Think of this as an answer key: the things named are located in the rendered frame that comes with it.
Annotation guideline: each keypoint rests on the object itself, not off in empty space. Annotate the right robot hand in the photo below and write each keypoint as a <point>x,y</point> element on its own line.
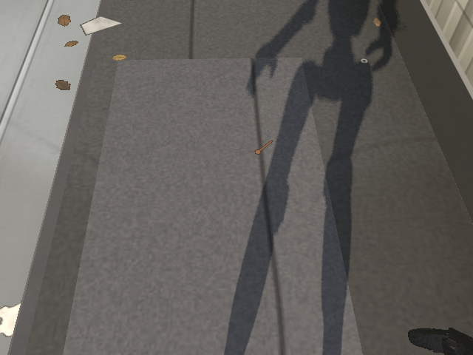
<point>448,342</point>

